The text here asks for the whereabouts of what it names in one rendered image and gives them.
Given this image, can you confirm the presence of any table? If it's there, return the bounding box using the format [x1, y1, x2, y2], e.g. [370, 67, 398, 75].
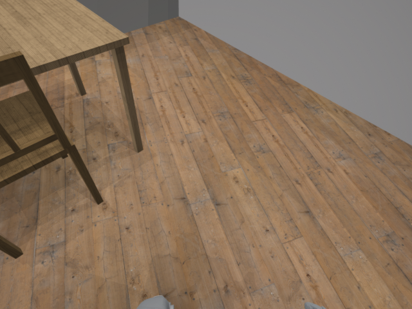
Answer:
[0, 0, 143, 153]

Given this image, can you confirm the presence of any chair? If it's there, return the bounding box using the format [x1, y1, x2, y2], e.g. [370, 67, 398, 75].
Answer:
[0, 51, 103, 259]

